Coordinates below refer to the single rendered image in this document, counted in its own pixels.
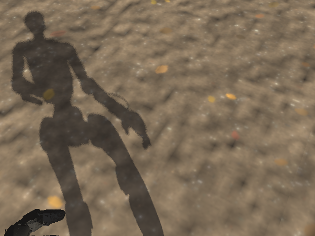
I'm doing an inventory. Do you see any robot left hand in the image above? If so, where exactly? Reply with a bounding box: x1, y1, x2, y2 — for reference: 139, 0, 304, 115
4, 208, 66, 236

